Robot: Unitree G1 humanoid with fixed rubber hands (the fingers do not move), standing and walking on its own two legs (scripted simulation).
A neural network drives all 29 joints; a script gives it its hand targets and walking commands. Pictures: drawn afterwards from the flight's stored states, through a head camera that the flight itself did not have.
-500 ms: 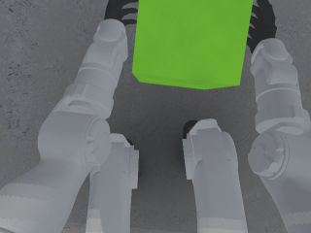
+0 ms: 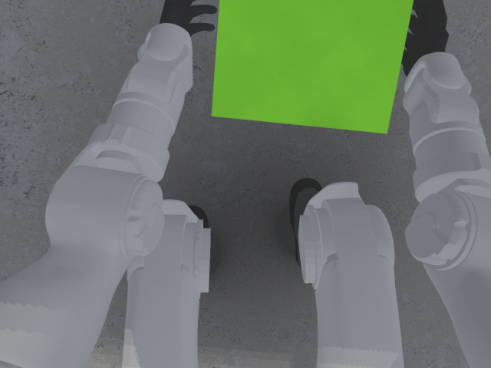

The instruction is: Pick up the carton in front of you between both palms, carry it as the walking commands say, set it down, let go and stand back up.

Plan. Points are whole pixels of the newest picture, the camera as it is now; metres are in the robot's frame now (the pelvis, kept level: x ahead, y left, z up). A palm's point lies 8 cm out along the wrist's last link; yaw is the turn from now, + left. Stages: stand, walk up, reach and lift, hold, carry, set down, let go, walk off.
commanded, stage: set down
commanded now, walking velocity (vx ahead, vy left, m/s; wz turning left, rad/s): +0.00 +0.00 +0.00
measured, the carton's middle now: (293, 56) +0.50 -0.12 -0.26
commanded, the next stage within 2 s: let go in 1.30 s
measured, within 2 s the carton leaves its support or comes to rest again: neither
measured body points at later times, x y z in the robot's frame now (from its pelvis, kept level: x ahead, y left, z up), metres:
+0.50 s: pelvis +0.00 -0.01 +0.02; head +0.34 -0.08 +0.30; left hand +0.57 +0.04 -0.12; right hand +0.49 -0.34 -0.12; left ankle +0.10 +0.12 -0.35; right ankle +0.13 -0.14 -0.35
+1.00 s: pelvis +0.03 -0.02 +0.14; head +0.34 -0.07 +0.46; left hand +0.57 +0.04 +0.03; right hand +0.48 -0.34 +0.02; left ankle +0.10 +0.12 -0.35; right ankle +0.13 -0.14 -0.35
